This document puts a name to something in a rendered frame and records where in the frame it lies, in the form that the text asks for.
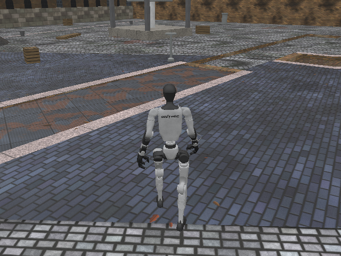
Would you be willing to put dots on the right robot forearm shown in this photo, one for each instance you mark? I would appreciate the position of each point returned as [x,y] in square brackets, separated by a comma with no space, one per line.
[194,139]

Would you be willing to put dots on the right robot hand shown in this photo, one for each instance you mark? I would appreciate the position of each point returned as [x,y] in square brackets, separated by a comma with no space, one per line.
[191,147]

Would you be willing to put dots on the left robot forearm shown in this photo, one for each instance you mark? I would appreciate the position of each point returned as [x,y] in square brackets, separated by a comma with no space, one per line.
[144,145]

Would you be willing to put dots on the robot left upper arm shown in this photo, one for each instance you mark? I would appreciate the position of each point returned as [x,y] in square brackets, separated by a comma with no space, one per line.
[151,121]

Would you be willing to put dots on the robot left shin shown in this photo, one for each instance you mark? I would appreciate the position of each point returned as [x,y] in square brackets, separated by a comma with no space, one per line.
[159,185]

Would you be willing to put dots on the robot right upper arm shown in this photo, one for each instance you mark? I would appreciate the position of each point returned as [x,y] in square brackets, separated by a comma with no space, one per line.
[188,119]

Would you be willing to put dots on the robot torso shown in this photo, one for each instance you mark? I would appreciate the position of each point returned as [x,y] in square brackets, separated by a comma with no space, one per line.
[170,128]

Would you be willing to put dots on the left robot hand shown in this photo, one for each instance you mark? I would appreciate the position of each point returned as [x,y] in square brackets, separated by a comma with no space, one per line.
[140,161]

